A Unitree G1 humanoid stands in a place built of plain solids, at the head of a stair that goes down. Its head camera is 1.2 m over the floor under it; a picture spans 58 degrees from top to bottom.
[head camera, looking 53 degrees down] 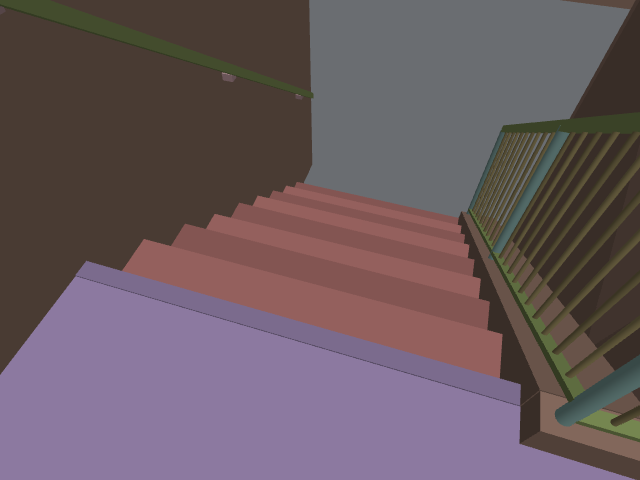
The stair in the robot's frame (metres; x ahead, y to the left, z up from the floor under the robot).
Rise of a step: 0.19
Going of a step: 0.24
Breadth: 1.40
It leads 17 degrees to the right of straight ahead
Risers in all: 9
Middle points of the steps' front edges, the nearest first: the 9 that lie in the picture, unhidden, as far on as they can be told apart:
0.61 0.11 0.00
0.85 0.04 -0.19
1.08 -0.03 -0.38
1.31 -0.10 -0.57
1.55 -0.18 -0.76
1.79 -0.25 -0.95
2.01 -0.32 -1.14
2.25 -0.39 -1.33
2.48 -0.47 -1.52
